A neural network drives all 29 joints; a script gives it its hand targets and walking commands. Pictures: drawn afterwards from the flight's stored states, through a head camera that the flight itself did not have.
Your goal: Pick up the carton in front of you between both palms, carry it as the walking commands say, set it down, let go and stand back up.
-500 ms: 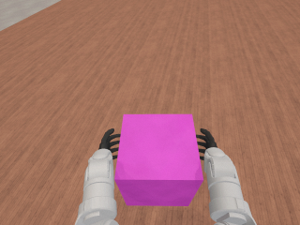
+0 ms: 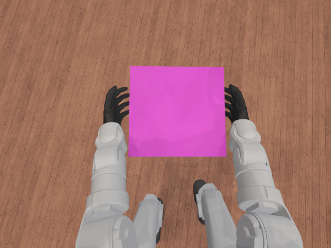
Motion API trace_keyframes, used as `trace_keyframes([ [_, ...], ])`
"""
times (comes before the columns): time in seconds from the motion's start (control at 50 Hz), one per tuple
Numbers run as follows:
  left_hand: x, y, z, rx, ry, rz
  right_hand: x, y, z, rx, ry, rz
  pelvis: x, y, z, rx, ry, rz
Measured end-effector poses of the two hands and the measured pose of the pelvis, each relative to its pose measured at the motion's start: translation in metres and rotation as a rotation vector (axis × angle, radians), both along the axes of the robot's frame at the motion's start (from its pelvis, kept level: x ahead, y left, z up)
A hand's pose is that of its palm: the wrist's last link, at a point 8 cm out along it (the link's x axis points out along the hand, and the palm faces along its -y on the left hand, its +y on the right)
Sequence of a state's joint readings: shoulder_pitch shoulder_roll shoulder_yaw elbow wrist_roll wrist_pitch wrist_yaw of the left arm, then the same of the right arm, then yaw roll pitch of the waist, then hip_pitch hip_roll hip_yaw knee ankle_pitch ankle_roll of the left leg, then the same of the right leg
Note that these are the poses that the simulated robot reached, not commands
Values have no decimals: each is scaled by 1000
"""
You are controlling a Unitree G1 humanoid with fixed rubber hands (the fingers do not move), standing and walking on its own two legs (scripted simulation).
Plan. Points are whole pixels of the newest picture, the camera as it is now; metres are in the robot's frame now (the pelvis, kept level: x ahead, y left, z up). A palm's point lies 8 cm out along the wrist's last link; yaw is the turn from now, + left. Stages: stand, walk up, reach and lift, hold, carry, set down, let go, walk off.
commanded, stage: set down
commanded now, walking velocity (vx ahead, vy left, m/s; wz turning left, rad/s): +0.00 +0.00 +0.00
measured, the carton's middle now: (173, 118) +0.43 +0.00 -0.16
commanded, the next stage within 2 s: none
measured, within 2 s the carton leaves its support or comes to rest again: rests again in 1.48 s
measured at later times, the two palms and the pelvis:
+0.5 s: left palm (133, 118) +0.45 +0.12 -0.22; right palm (228, 114) +0.45 -0.17 -0.24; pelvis -0.02 +0.00 -0.13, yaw +3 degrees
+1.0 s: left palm (146, 119) +0.49 +0.11 -0.37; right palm (221, 116) +0.48 -0.19 -0.39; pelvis -0.05 -0.01 -0.24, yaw +6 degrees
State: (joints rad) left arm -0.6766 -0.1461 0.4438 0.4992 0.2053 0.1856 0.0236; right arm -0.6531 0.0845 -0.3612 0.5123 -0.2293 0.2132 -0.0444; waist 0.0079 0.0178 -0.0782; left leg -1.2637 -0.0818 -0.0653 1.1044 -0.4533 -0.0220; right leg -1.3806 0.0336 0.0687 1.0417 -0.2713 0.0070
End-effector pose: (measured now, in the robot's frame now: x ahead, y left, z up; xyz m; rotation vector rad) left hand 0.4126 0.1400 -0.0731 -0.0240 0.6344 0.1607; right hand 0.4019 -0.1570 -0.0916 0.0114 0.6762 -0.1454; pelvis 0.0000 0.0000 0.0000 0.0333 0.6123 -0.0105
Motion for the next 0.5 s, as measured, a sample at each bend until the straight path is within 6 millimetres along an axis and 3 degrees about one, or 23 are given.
trace_keyframes([
  [0.22, 22, -6, -51, -3, 27, 7, 24, -7, -50, -1, 27, 5, -4, 8, -50, 4, 125, 10],
  [0.5, 40, -17, -145, 11, 21, 17, 47, -17, -147, 7, 23, 21, -22, -1, -128, 32, 213, 25],
])
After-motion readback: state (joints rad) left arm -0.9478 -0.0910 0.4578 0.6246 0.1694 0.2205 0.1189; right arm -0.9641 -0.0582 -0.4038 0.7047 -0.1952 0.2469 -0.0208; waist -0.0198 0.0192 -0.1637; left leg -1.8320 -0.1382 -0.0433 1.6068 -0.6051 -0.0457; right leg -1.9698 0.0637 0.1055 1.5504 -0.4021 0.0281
